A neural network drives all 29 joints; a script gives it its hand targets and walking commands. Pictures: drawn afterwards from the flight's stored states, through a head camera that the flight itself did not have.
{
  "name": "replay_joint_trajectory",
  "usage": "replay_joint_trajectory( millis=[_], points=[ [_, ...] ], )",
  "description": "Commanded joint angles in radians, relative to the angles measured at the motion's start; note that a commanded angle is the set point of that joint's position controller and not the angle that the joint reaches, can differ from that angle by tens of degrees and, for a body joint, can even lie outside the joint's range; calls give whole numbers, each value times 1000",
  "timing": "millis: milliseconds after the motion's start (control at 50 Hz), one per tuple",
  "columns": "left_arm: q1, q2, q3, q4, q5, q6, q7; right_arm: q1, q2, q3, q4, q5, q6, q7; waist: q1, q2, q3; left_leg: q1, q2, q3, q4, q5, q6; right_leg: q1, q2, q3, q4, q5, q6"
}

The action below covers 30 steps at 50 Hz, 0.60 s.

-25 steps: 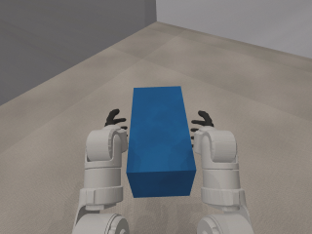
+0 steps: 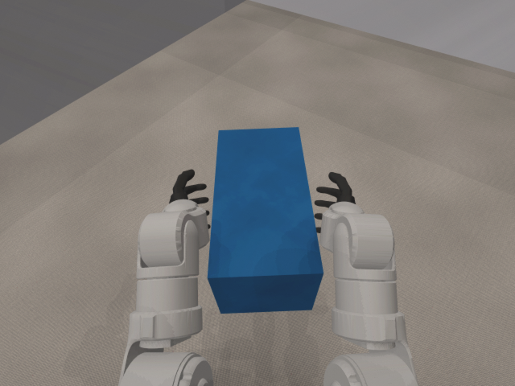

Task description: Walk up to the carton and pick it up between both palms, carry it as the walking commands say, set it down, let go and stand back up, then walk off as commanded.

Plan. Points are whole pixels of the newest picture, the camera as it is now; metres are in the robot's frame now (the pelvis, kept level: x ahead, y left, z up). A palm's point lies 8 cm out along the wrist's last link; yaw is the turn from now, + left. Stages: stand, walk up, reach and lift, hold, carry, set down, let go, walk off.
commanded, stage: carry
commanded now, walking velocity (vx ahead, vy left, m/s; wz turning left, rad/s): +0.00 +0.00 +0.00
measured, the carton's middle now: (262, 214) +0.40 +0.00 +0.00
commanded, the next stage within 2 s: hold in 1.22 s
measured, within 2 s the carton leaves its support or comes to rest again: neither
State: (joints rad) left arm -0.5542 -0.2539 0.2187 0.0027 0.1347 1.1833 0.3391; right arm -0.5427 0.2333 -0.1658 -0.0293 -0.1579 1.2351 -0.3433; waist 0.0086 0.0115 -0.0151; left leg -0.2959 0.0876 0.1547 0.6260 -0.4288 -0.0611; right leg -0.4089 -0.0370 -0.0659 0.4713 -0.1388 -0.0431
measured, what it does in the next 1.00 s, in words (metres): steps on the spot: left foot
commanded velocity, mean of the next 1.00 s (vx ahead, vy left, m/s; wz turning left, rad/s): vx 0.00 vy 0.00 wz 0.00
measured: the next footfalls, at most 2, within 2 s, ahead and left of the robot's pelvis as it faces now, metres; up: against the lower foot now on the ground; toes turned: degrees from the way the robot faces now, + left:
left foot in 0.20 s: +0.01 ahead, +0.15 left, +0.00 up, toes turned -5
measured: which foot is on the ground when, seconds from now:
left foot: up 0.00-0.18, down 0.20-1.00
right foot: down 0.00-1.00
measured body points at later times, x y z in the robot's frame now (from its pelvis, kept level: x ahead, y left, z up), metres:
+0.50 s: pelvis -0.04 +0.01 -0.01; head -0.03 +0.01 +0.44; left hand +0.29 +0.14 +0.09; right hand +0.30 -0.09 +0.09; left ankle -0.03 +0.15 -0.74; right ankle +0.05 -0.08 -0.74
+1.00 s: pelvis -0.04 +0.01 -0.01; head -0.05 +0.01 +0.44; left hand +0.29 +0.14 +0.09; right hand +0.30 -0.10 +0.08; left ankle -0.03 +0.15 -0.74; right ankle +0.05 -0.08 -0.74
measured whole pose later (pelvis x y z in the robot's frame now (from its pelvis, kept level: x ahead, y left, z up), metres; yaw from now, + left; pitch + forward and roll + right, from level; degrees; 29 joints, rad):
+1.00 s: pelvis -0.04 +0.01 -0.01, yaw +2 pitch +2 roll +1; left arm -0.54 -0.25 0.22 0.09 0.13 1.15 0.38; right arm -0.53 0.23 -0.20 0.11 -0.19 1.16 -0.27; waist 0.00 -0.02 -0.07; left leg -0.29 0.08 0.15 0.50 -0.23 -0.03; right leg -0.40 -0.03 -0.08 0.48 -0.11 -0.04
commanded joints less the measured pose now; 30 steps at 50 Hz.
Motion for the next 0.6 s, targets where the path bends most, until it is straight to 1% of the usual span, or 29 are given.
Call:
replay_joint_trajectory(
  millis=[0,20,40,60,100,120,140,160,180,200,220,240,260,280,300,320,340,360,380,400,420,440,460,480,500,520,540,560,580],
  points=[
    [-544,-982,-635,-78,-462,26,-392,-638,999,634,-116,478,-37,365,0,-235,-586,-142,-35,-71,33,-64,2,669,-272,201,3,945,-55],
    [-466,-992,-614,-16,-446,32,-396,-613,995,629,-101,470,-32,366,0,-230,-567,-106,-40,-55,15,-57,0,615,-260,190,-5,904,-57],
    [-503,-1009,-625,-15,-455,34,-400,-645,994,627,-107,470,-32,365,-3,-231,-555,-81,-45,-46,-1,-25,0,572,-246,174,-6,896,-55],
    [-531,-998,-630,-48,-461,30,-400,-622,1004,624,-82,474,-32,369,-5,-201,-552,-60,-45,-38,-19,-16,-4,571,-238,173,-6,883,-45],
    [-560,-999,-640,-50,-467,29,-397,-600,1001,608,-58,465,-32,376,-22,-223,-549,30,-30,-30,-148,129,0,492,-197,117,11,775,-28],
    [-575,-1005,-640,-56,-466,31,-394,-626,1004,606,-65,474,-27,383,-27,-186,-551,106,-15,-28,-222,233,6,439,-185,114,11,713,-22],
    [-520,-1002,-631,-16,-448,34,-391,-602,995,596,-44,460,-24,385,-31,-166,-553,183,3,-42,-233,282,10,365,-174,118,3,576,-8],
    [-512,-1019,-639,-27,-449,34,-388,-609,998,595,-76,457,-24,388,-33,-116,-580,256,42,-72,-226,391,24,304,-159,108,21,516,5],
    [-530,-1027,-653,-39,-456,33,-384,-634,975,585,-96,461,-31,393,-32,12,-583,324,109,-132,-188,610,50,209,-121,91,54,383,18],
    [-509,-1025,-658,-56,-452,31,-382,-598,963,581,-90,455,-32,396,-29,43,-575,339,144,-153,-175,755,67,169,-102,74,52,242,38],
    [-549,-1035,-672,-64,-461,28,-382,-579,964,568,-53,448,-29,405,-25,78,-557,353,185,-169,-176,848,84,129,-74,54,53,102,41],
    [-578,-1036,-675,-67,-467,24,-382,-608,961,565,-58,450,-33,405,-28,56,-560,395,171,-143,-152,831,93,101,-57,42,17,99,53],
    [-608,-1039,-697,-89,-472,24,-377,-552,975,547,-6,432,-33,405,-32,81,-556,395,162,-125,-128,876,91,101,-56,32,29,147,58],
    [-598,-1048,-703,-75,-475,23,-379,-543,961,537,-23,428,-38,407,-31,116,-552,371,139,-107,-120,868,85,109,-51,26,29,183,53],
    [-558,-1042,-691,-48,-464,27,-381,-547,962,536,-20,430,-38,408,-31,95,-555,358,130,-100,-105,833,85,124,-64,38,25,237,54],
    [-581,-1045,-686,-57,-465,28,-382,-577,972,536,-33,441,-38,411,-29,76,-555,310,113,-97,-111,688,74,157,-77,64,9,265,45],
    [-559,-1039,-678,-32,-454,32,-383,-552,968,538,-9,434,-35,413,-27,54,-538,252,94,-94,-120,477,62,191,-99,85,-17,268,23],
    [-560,-1051,-673,-19,-456,33,-388,-565,975,538,-10,431,-35,412,-27,23,-519,197,95,-110,-150,330,69,204,-106,87,-16,215,21],
    [-539,-1034,-667,-7,-449,30,-390,-528,970,533,27,421,-38,411,-26,-3,-506,153,87,-110,-158,234,68,224,-111,92,-33,203,20],
    [-554,-1040,-671,-14,-450,30,-390,-533,977,538,33,421,-34,415,-27,-16,-508,150,83,-102,-157,178,62,222,-124,116,-46,200,8],
    [-533,-1037,-655,22,-441,29,-396,-531,977,530,42,408,-41,412,-27,-48,-516,138,66,-87,-147,124,56,238,-139,135,-67,186,8],
    [-546,-1035,-653,7,-446,23,-397,-579,975,551,-8,427,-48,412,-27,-63,-516,126,57,-93,-153,81,60,235,-146,148,-77,140,-1],
    [-528,-1045,-655,24,-441,24,-399,-572,973,543,-8,421,-49,412,-26,-34,-506,133,54,-89,-163,90,54,216,-146,147,-86,88,2],
    [-525,-1037,-645,23,-432,24,-398,-572,975,558,-5,428,-50,413,-24,-48,-502,124,54,-98,-169,61,56,217,-148,147,-97,30,-3],
    [-496,-1047,-638,57,-433,26,-403,-537,975,543,26,410,-50,414,-23,-5,-468,114,56,-97,-192,95,59,195,-135,120,-96,24,11],
    [-495,-1039,-633,65,-422,24,-401,-539,973,545,38,410,-49,416,-21,-26,-472,96,57,-108,-192,50,60,191,-131,135,-106,-31,8],
    [-480,-1051,-634,53,-425,23,-404,-542,989,554,36,418,-45,420,-21,-8,-455,106,59,-104,-204,68,59,180,-126,130,-111,-33,14],
    [-493,-1031,-630,56,-425,22,-405,-520,990,558,64,416,-44,419,-20,-69,-470,102,52,-105,-190,73,63,190,-133,142,-115,-26,14],
    [-452,-1037,-627,88,-416,23,-408,-503,979,551,64,404,-48,419,-20,-28,-473,100,61,-108,-192,110,62,205,-130,130,-104,30,12]
  ],
)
